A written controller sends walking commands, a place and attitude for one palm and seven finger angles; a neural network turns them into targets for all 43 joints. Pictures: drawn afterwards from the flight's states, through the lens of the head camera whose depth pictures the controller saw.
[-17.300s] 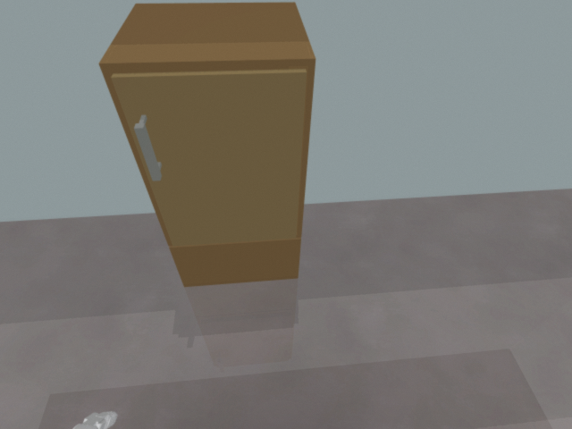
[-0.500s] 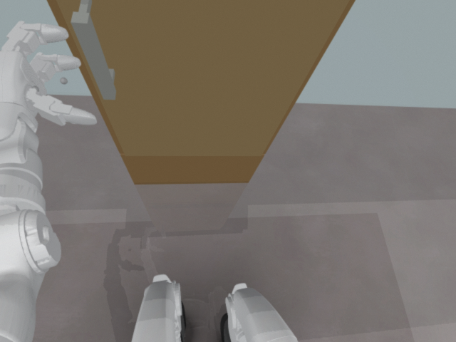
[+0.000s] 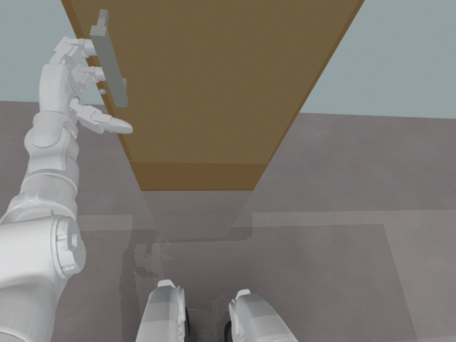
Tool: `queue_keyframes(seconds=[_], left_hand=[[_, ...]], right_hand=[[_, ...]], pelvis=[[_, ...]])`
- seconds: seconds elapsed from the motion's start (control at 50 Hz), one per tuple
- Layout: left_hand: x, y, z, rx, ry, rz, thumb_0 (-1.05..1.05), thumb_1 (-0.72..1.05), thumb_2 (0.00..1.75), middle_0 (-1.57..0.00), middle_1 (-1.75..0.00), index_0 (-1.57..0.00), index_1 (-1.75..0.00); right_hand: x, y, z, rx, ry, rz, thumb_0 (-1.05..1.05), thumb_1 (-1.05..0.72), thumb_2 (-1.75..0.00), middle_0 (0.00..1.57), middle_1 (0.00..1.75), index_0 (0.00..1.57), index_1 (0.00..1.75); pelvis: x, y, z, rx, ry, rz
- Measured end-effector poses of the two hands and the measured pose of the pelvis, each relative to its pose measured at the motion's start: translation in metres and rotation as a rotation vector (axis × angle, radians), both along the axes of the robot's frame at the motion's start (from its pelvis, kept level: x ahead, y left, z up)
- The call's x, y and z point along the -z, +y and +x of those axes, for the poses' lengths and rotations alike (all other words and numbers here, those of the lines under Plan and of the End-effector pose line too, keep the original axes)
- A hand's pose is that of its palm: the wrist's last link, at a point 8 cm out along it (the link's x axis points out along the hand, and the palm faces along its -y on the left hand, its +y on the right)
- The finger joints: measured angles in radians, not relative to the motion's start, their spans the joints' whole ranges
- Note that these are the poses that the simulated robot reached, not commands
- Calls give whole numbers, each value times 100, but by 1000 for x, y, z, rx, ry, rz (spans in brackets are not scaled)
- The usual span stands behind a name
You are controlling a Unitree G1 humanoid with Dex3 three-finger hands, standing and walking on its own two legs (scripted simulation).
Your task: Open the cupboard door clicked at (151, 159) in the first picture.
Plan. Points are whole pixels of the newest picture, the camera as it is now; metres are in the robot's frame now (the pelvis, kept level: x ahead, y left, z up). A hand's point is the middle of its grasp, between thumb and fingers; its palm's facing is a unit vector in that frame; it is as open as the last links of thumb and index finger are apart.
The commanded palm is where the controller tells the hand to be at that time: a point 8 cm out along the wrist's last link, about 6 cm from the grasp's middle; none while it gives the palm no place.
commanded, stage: slide the fingers in behind the handle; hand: left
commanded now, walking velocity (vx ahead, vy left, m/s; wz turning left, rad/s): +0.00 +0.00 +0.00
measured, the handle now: (113, 63) +0.57 +0.16 +0.07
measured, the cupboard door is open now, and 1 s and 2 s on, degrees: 0 0 3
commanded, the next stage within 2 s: close the thumb around the handle in 0.82 s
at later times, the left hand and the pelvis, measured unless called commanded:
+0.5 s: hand (120, 91) +0.52 +0.15 +0.06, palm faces -0.01 -1.00 -0.01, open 14.0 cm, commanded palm +0.51 +0.19 +0.06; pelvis +0.00 -0.01 +0.00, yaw +0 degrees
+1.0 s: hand (121, 90) +0.52 +0.15 +0.07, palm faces -0.01 -1.00 -0.02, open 13.9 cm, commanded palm +0.50 +0.18 +0.06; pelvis +0.00 -0.01 +0.00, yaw +0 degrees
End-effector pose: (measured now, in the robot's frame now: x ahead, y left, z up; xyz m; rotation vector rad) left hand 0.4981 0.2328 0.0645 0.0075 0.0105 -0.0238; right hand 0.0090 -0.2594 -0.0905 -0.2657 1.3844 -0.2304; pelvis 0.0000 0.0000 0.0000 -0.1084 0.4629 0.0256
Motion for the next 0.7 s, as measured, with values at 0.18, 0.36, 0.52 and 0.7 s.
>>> queue_keyframes(seconds=[0.18, 0.36, 0.52, 0.7], left_hand=[[-4, -13, -1, 2, 6, 13, -1, -50, 30, -30, -120, -30, -120], [0, -26, 6, -7, -1, 1, -1, -50, 30, -30, -120, -30, -120], [4, -26, 5, -16, 23, 6, -1, -50, 30, -30, -120, -30, -120], [-4, -25, 5, -14, -7, 9, -1, -50, 30, -30, -120, -30, -120]], right_hand=[[3, 2, -9, 9, 18, 25, 1, -91, -90, 20, 30, 20, 30], [5, -3, -17, 21, 26, 19, 1, -90, -90, 20, 30, 20, 30], [6, -6, -16, 30, 32, 26, 1, -91, -90, 20, 30, 20, 30], [6, -7, -7, 17, 22, 30, 1, -91, -90, 20, 30, 20, 30]], pelvis=[[-1, -3, -1, -2, -6, 6], [3, -7, -2, 4, 5, 11], [2, -10, 0, 9, 2, 17], [0, -11, 3, 2, 1, 16]])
